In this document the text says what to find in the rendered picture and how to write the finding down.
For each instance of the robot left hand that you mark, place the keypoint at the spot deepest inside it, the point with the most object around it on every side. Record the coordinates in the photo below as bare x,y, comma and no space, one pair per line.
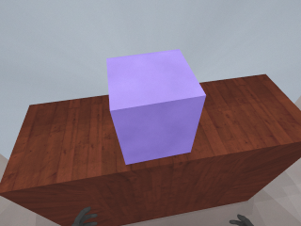
82,217

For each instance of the pedestal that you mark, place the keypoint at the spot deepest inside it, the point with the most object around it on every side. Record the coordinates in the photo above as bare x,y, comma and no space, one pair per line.
67,157

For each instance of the carton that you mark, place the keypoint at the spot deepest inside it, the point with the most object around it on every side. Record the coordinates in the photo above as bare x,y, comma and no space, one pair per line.
155,102

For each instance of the robot right hand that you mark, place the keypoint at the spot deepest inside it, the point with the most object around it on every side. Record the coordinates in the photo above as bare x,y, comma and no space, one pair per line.
242,222

